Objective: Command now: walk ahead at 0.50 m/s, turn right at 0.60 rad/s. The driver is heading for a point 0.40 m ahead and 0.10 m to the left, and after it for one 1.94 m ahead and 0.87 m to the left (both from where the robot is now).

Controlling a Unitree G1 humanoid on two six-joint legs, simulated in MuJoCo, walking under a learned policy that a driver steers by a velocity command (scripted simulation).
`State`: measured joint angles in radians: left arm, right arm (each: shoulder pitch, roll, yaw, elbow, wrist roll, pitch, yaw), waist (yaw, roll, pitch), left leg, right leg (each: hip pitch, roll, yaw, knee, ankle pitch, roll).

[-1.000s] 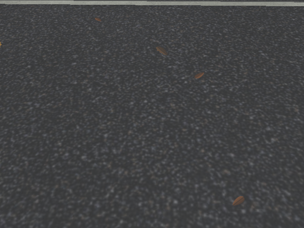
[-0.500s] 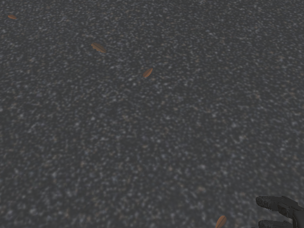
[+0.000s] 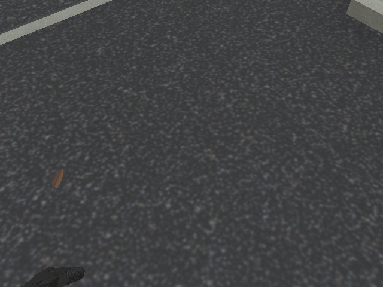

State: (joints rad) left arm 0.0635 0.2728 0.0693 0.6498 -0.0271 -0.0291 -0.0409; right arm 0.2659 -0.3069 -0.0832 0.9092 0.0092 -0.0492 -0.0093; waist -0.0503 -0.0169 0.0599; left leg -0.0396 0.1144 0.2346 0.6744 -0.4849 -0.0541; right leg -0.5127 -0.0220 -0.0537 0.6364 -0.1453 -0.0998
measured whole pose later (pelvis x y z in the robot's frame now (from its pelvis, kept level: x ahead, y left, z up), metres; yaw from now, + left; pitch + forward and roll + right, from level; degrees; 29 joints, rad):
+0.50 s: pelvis +0.28 +0.01 +0.01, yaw +2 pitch +2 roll -1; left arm 0.30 0.28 0.06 0.79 0.00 -0.05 0.03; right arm 0.09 -0.27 -0.04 0.77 0.00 -0.09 0.07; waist 0.05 0.04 0.02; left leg -0.54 0.00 0.04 0.51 0.04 0.06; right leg 0.05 0.04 -0.11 0.39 -0.45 -0.04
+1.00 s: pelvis +0.42 -0.01 +0.01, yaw +20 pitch +3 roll +0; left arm 0.19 0.28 0.05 0.68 0.02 -0.03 0.03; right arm 0.14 -0.32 -0.08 0.65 0.01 0.05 -0.02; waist -0.01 0.04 0.00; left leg -0.45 -0.14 -0.20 0.69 -0.36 0.02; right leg -0.38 0.02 0.07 0.55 -0.22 0.02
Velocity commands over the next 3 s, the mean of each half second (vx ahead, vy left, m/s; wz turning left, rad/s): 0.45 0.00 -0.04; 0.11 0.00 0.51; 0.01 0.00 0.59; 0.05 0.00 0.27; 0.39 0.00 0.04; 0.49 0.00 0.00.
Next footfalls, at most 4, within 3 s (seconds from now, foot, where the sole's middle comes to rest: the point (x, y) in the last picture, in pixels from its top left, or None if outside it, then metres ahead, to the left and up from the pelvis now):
0.50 left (167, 279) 0.47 0.11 -0.75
0.96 right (230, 256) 0.53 -0.11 -0.75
1.36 left None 0.38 0.11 -0.75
1.80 right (218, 257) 0.53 -0.07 -0.75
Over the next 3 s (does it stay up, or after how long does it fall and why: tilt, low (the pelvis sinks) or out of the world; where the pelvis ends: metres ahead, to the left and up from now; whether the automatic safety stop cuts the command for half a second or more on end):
stays up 0.77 0.31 0.03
